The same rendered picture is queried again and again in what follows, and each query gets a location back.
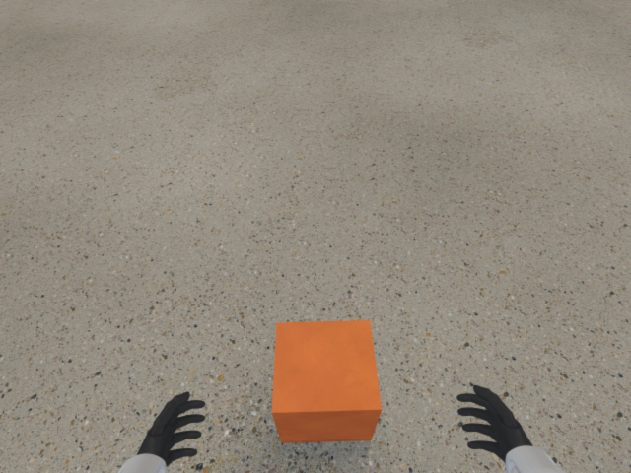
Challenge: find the carton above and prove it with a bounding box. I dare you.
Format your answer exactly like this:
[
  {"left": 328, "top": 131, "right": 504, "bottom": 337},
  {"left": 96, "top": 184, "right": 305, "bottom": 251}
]
[{"left": 272, "top": 320, "right": 382, "bottom": 443}]

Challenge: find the right robot hand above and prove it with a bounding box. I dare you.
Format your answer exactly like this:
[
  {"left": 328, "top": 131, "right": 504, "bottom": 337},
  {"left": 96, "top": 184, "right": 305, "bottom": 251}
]
[{"left": 456, "top": 385, "right": 533, "bottom": 465}]

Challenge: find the robot left forearm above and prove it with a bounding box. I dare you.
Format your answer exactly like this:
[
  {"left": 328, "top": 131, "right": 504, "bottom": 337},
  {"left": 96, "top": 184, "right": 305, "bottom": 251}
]
[{"left": 118, "top": 453, "right": 167, "bottom": 473}]

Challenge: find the robot right forearm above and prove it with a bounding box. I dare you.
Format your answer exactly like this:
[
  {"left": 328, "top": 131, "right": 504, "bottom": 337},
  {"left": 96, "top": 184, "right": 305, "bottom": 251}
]
[{"left": 506, "top": 445, "right": 566, "bottom": 473}]

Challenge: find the left robot hand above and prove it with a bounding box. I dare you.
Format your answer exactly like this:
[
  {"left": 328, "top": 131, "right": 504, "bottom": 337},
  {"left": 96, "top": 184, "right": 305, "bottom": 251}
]
[{"left": 137, "top": 391, "right": 205, "bottom": 467}]

